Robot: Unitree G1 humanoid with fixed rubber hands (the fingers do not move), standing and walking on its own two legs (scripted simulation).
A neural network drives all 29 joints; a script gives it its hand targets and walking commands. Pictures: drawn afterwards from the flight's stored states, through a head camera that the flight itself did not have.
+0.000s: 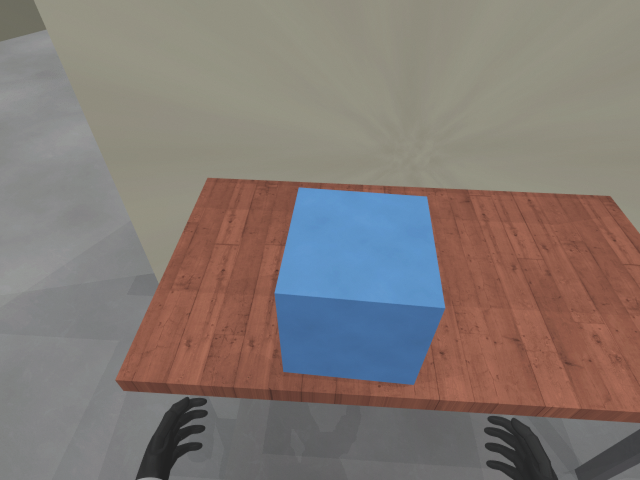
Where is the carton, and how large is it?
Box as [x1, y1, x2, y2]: [275, 187, 444, 384]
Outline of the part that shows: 299,187 275,289 275,301 283,371 413,384 444,309 426,196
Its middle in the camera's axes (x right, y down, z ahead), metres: +0.06 +0.08 +0.72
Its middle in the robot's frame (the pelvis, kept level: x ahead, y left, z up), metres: +0.49 -0.01 -0.09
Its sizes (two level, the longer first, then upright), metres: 0.255 0.243 0.240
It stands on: a table, 0.57 m high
